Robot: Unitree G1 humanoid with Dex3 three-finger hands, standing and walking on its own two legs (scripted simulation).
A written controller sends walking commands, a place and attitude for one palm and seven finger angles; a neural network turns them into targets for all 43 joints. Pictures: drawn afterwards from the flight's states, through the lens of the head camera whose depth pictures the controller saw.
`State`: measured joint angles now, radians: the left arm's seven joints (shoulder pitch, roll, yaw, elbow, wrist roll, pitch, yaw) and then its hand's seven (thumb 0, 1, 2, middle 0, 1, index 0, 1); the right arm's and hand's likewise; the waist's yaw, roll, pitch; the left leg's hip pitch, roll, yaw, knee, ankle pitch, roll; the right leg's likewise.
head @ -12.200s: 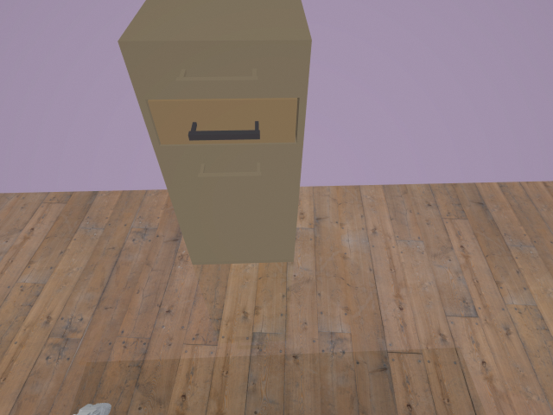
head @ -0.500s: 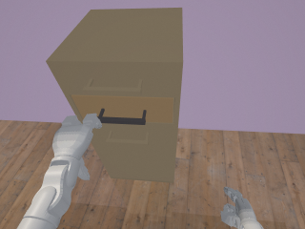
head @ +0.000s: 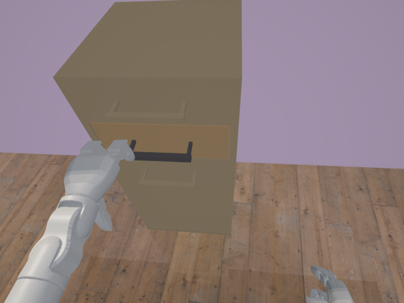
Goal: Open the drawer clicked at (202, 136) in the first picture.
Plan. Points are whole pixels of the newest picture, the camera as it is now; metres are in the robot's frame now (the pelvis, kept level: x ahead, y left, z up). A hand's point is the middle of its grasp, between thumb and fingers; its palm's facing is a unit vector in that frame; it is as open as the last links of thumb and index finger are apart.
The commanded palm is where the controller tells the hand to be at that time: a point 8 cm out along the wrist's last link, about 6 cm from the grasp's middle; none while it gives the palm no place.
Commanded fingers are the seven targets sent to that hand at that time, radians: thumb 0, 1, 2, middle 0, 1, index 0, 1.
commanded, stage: raise the hand with hooked fingers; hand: left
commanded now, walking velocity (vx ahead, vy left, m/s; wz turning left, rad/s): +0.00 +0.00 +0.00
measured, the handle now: (159, 150) +0.50 +0.20 -0.06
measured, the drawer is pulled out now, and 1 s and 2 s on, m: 0.00 0.00 0.00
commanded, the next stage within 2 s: move the hooked fingers above the handle in 0.04 s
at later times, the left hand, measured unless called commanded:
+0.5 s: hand (119, 180) +0.32 +0.22 +0.05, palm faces +0.00 -0.07 -1.00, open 13.9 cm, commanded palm +0.31 +0.23 +0.11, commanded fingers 0.00 -0.50 0.30 -0.30 -1.20 -0.30 -1.20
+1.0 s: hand (137, 165) +0.38 +0.21 +0.03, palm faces -0.02 -0.05 -1.00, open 13.8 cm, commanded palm +0.37 +0.22 +0.08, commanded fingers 0.00 -0.50 0.30 -0.30 -1.20 -0.30 -1.20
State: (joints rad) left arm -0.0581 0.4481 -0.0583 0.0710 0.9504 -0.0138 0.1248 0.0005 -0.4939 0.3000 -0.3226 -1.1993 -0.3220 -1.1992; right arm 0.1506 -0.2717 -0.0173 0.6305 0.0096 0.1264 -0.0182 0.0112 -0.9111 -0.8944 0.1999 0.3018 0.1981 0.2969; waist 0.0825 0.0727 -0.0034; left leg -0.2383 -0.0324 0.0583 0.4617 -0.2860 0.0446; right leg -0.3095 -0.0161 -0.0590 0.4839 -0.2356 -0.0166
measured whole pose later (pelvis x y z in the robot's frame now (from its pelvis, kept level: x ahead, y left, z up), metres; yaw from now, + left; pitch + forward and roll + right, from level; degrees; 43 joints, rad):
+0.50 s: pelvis -0.01 -0.01 +0.00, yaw +1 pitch +4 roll +0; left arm -0.24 0.42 -0.11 0.31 0.99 -0.01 0.14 0.00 -0.50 0.30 -0.32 -1.20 -0.32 -1.20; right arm 0.14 -0.25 -0.01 0.63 0.02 0.10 -0.04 0.01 -0.91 -0.89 0.20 0.30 0.20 0.30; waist 0.07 0.06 -0.03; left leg -0.29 -0.03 0.05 0.50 -0.29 0.04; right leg -0.36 -0.02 -0.07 0.53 -0.24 -0.03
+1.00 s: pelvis +0.00 -0.01 -0.01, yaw -1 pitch +9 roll +1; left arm -0.42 0.40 -0.09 0.59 1.02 -0.04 0.24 0.00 -0.49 0.30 -0.32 -1.20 -0.32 -1.20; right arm 0.25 -0.27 -0.05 0.67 0.03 0.11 -0.04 0.01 -0.91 -0.89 0.20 0.30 0.20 0.30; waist 0.01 0.05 -0.07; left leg -0.41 -0.02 0.07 0.57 -0.32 0.04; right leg -0.48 -0.01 -0.05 0.59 -0.27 -0.03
